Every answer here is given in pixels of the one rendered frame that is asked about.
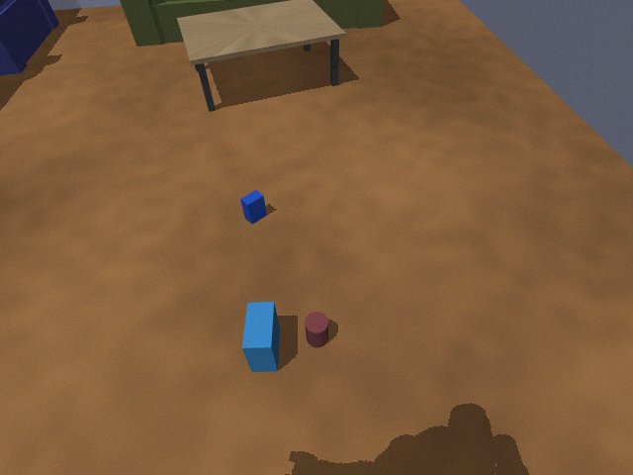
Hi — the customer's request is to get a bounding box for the armchair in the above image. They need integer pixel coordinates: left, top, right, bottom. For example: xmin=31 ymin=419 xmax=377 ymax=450
xmin=0 ymin=0 xmax=59 ymax=75

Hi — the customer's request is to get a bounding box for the sofa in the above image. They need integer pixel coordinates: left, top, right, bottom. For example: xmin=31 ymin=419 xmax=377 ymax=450
xmin=120 ymin=0 xmax=384 ymax=47

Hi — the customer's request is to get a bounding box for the coffee table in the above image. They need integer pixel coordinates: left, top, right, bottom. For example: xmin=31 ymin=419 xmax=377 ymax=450
xmin=177 ymin=0 xmax=346 ymax=112

